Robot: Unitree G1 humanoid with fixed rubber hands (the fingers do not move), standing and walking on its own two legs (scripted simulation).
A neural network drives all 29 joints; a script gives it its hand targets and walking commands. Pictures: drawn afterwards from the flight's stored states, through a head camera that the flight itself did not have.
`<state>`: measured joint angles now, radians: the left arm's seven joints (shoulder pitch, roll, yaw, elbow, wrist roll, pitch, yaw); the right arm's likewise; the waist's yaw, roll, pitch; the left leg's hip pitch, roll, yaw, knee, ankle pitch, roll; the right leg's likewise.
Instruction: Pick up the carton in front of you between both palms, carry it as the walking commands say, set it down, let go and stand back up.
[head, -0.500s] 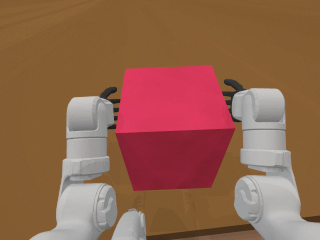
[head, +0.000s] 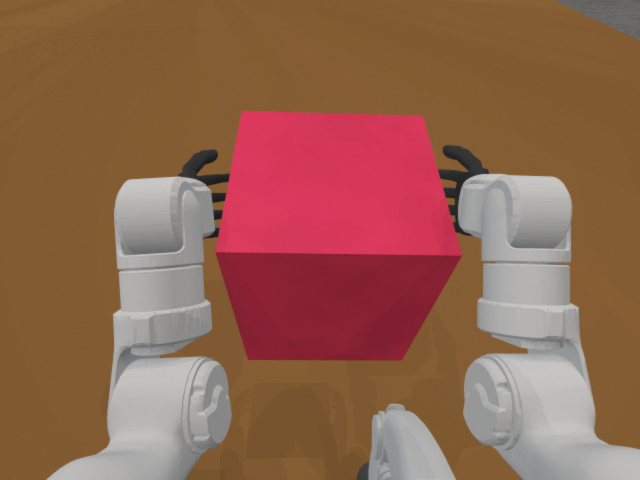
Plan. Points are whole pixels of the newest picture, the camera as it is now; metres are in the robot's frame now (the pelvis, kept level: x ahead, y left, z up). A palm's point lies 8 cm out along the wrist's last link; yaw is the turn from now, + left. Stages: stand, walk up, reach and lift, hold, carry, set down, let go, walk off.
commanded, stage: carry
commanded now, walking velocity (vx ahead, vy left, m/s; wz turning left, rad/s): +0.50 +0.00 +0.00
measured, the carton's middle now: (328, 246) +0.39 -0.01 +0.12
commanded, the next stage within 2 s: none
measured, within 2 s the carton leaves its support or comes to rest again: neither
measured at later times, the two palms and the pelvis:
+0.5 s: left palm (233, 37) +0.65 +0.11 +0.28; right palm (437, 37) +0.66 -0.19 +0.28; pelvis +0.28 -0.04 +0.10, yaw +0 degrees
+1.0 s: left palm (244, 18) +0.92 +0.12 +0.23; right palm (392, 21) +0.92 -0.18 +0.23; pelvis +0.56 -0.03 +0.11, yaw -2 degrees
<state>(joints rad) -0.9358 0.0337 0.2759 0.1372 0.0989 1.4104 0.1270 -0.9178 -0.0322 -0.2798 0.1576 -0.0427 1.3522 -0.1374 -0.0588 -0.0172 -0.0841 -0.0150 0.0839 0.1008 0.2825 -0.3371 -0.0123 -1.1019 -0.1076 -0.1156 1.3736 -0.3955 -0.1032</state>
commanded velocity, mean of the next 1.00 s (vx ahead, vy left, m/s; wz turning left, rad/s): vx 0.50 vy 0.00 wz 0.00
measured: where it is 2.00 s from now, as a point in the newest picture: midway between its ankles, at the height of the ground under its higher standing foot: (311, 247)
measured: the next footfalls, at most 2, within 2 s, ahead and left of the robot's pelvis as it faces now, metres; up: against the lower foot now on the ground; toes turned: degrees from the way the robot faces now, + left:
right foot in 0.08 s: +0.30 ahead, -0.12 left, +0.11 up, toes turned -6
left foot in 0.64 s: +0.53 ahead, +0.08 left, +0.11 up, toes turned +5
